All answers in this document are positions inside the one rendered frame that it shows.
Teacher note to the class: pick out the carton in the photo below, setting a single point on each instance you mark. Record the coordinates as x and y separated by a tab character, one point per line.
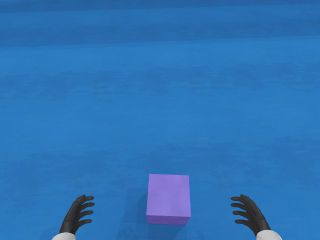
168	199

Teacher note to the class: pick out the right robot forearm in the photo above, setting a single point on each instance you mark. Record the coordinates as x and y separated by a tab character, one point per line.
268	235

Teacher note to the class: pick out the right robot hand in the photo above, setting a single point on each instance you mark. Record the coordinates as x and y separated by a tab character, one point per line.
256	220

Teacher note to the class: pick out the left robot hand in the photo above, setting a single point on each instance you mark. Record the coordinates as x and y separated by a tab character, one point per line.
71	221

